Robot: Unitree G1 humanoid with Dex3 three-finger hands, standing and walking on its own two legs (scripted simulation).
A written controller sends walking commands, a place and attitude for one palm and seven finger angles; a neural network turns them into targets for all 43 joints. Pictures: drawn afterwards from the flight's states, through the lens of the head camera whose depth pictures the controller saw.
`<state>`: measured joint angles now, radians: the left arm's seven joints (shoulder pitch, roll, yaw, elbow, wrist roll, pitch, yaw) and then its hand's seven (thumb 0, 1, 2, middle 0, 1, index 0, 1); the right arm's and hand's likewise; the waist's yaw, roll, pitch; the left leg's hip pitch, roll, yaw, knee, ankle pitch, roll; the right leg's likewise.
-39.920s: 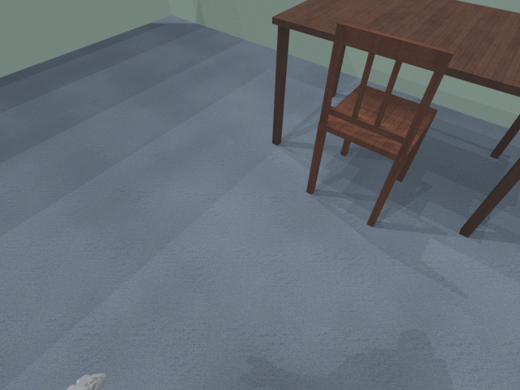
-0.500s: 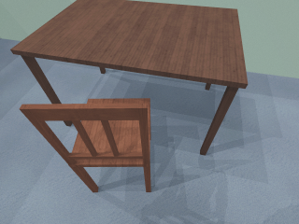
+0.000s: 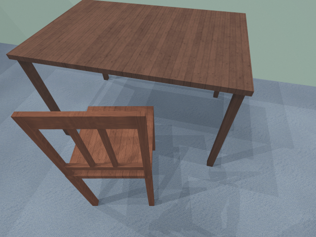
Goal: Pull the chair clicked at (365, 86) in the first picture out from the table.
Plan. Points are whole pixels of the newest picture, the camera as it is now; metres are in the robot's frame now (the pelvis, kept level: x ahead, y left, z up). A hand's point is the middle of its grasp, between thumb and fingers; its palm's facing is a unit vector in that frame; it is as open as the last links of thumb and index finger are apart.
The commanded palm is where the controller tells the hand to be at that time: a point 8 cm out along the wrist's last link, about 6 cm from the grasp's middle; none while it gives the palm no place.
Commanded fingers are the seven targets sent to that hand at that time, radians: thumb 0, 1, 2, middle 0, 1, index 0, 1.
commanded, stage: come to a stop and stand still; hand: left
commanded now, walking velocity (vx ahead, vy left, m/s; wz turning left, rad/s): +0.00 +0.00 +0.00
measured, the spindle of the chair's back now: (82, 148) +0.41 +0.30 -0.11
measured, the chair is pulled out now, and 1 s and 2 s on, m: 0.18 0.18 0.18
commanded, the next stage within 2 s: look again from close up in 0.14 s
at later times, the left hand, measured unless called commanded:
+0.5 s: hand out of the picture -0.03 +0.16 -0.17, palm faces +0.02 -0.98 -0.18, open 7.4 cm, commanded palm none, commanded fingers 0.00 0.90 0.90 -0.20 -0.30 -0.20 -0.30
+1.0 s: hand out of the picture -0.04 +0.17 -0.17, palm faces +0.01 -0.98 -0.17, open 7.4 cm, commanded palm none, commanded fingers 0.00 0.90 0.90 -0.20 -0.30 -0.20 -0.30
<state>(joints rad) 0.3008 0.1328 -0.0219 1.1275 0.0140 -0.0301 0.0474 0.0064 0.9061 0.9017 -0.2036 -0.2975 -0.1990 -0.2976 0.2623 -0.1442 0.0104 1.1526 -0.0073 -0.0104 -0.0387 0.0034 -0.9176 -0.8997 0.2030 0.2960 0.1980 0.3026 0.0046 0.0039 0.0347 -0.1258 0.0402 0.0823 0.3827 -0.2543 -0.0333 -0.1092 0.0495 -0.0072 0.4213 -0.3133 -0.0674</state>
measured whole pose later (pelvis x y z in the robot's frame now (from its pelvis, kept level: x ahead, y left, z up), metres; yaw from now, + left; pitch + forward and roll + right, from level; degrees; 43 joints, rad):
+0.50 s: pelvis -0.01 +0.00 +0.00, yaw +0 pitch +0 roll +1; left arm 0.32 0.12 -0.02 1.12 0.01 -0.03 0.05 0.00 0.90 0.90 -0.20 -0.30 -0.20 -0.30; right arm 0.29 -0.12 0.01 1.16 -0.01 -0.01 -0.04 0.00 -0.91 -0.90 0.20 0.30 0.20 0.30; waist 0.00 -0.01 0.04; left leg -0.13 0.04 0.09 0.38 -0.25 -0.03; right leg -0.11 0.05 0.00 0.41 -0.30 -0.07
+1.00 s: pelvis -0.01 +0.01 +0.00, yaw +0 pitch +0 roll +1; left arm 0.33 0.12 -0.02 1.12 0.01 -0.03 0.05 0.00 0.90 0.90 -0.20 -0.30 -0.20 -0.30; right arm 0.29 -0.11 0.01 1.16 -0.01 -0.02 -0.04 0.00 -0.91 -0.90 0.20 0.30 0.20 0.30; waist 0.00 -0.01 0.05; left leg -0.14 0.03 0.09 0.38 -0.24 -0.02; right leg -0.12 0.04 0.00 0.41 -0.29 -0.05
